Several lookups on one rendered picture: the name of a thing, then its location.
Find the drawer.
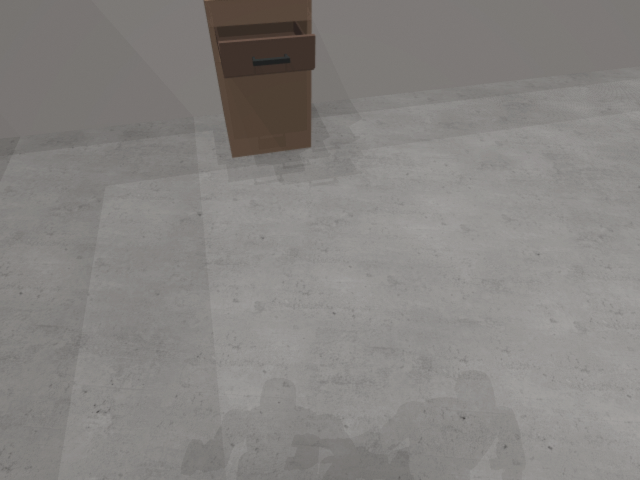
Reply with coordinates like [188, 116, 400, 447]
[214, 21, 315, 78]

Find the handle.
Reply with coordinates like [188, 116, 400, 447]
[252, 54, 290, 66]

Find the cabinet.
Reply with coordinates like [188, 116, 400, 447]
[204, 0, 312, 158]

